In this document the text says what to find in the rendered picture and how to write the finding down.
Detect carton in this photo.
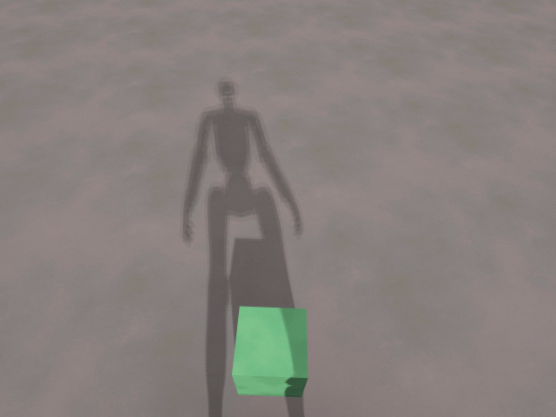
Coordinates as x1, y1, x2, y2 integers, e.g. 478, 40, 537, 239
232, 307, 308, 397

